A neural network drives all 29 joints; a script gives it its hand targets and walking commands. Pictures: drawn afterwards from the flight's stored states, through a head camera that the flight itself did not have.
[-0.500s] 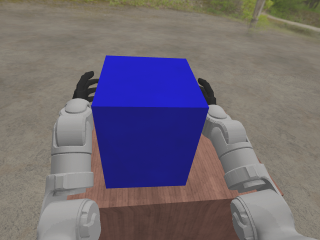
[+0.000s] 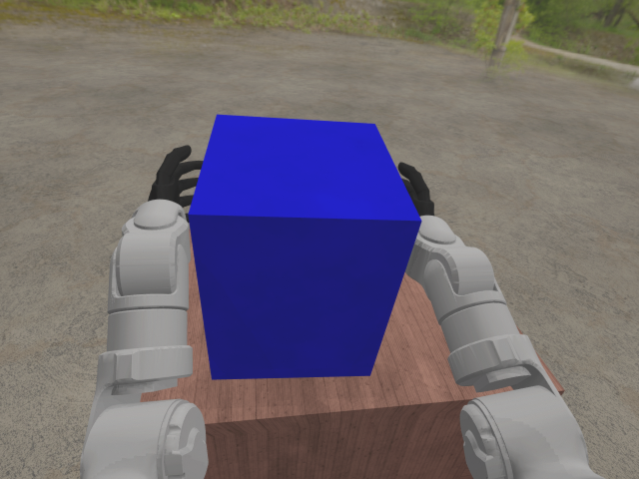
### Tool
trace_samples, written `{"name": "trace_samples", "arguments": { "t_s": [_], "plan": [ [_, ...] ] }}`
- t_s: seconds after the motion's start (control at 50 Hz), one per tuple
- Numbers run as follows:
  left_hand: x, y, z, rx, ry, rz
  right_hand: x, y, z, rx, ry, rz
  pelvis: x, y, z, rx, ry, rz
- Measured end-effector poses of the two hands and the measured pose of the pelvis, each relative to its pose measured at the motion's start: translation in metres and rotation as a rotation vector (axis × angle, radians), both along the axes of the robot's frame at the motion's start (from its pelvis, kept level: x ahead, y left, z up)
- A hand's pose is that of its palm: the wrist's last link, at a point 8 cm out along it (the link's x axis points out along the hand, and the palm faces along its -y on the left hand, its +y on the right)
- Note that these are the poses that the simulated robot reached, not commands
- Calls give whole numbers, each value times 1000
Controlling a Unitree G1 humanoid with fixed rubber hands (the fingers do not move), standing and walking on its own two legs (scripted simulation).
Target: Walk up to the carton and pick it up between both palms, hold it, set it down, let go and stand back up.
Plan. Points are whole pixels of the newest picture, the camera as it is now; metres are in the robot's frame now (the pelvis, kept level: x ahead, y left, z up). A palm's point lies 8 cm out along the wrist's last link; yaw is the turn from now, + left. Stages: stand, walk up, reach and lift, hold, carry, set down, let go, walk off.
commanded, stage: hold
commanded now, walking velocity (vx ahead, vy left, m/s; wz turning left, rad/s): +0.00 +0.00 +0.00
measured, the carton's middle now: (295, 248) +0.37 +0.00 +0.19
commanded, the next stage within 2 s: set down in 1.48 s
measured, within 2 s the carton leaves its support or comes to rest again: neither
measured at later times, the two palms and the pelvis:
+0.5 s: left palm (164, 211) +0.36 +0.15 +0.24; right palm (412, 223) +0.36 -0.14 +0.23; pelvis +0.00 +0.00 +0.00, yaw +0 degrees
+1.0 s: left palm (165, 215) +0.37 +0.15 +0.23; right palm (408, 226) +0.37 -0.14 +0.22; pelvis +0.00 +0.00 +0.00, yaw +0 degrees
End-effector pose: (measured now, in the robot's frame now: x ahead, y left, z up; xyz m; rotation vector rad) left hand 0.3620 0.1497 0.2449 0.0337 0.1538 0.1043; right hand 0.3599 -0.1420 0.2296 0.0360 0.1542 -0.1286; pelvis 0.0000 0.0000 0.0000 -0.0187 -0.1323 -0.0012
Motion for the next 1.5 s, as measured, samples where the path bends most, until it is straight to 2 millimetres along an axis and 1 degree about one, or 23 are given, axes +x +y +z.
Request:
{"name": "trace_samples", "arguments": {
  "t_s": [0.3,0.82,1.0,1.24,1.42,1.5],
  "plan": [
    [0,6,1,5,-2,7,3,6,2,-3,-3,10,-2,0,0,-1,11,3],
    [-1,3,-1,5,-7,5,1,3,-1,-3,-7,7,0,0,0,-1,2,2],
    [7,5,-10,14,40,6,10,5,-9,-28,40,17,-4,-2,0,1,14,-8],
    [6,6,-7,-1,12,11,10,6,-2,-32,13,18,1,-4,0,-3,14,-2],
    [6,4,-10,8,27,4,8,4,-7,-15,29,10,0,-2,0,-2,15,-1],
    [7,3,-8,17,23,2,8,3,-9,-12,25,11,-1,-2,0,-3,22,-4]
  ]
}}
